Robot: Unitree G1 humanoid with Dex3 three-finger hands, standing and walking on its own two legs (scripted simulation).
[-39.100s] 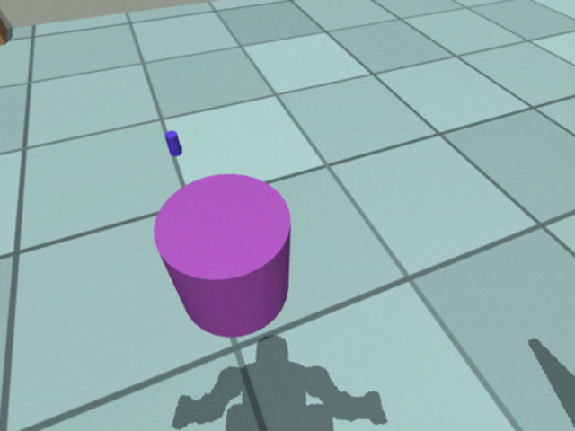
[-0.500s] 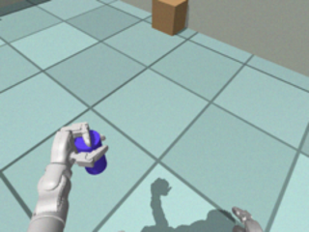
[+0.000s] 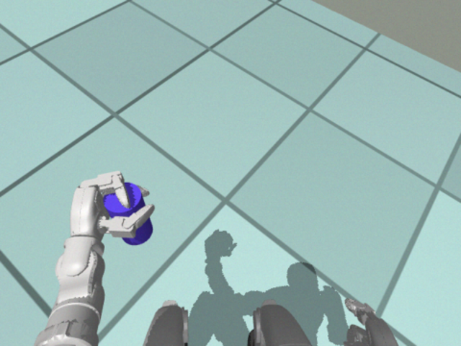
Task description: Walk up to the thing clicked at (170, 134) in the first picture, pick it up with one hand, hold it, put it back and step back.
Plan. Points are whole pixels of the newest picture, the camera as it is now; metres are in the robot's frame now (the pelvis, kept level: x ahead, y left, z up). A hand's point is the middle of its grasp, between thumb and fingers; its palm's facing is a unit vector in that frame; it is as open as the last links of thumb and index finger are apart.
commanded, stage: crouch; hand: left
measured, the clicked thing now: (130, 215) +0.35 +0.17 -0.05
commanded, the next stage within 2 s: lower in 1.46 s
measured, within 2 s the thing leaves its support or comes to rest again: neither
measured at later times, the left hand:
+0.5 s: hand (150, 237) +0.38 +0.17 -0.26, palm faces +0.05 -1.00 -0.01, open 5.3 cm
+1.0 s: hand (157, 244) +0.40 +0.18 -0.40, palm faces +0.07 -1.00 -0.03, open 5.3 cm
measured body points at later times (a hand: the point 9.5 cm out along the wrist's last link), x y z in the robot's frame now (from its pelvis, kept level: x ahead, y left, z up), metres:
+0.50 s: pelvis -0.04 -0.01 -0.22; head +0.14 +0.02 +0.19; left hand +0.37 +0.23 -0.26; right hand +0.09 -0.26 -0.35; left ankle +0.04 +0.13 -0.65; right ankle +0.03 -0.14 -0.65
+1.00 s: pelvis -0.06 -0.01 -0.35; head +0.15 +0.03 +0.05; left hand +0.39 +0.23 -0.40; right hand +0.01 -0.28 -0.47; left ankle +0.04 +0.13 -0.65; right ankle +0.03 -0.14 -0.65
